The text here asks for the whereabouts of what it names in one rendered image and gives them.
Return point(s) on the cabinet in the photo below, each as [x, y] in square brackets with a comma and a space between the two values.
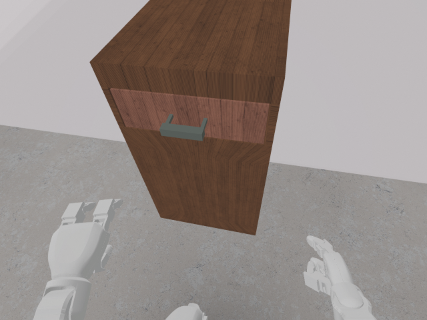
[223, 49]

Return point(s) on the robot right forearm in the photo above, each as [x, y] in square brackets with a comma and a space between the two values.
[349, 303]

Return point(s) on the left robot thigh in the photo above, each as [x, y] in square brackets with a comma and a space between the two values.
[187, 313]

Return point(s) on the robot left hand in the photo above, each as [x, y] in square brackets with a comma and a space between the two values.
[80, 249]

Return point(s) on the robot left shin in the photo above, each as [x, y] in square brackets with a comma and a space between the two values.
[194, 305]

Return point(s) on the robot left forearm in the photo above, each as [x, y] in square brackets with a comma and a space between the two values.
[64, 298]

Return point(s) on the handle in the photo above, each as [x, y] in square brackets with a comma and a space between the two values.
[183, 131]

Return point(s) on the robot right hand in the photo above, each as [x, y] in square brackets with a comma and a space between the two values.
[322, 275]

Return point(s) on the drawer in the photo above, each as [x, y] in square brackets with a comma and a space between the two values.
[226, 119]

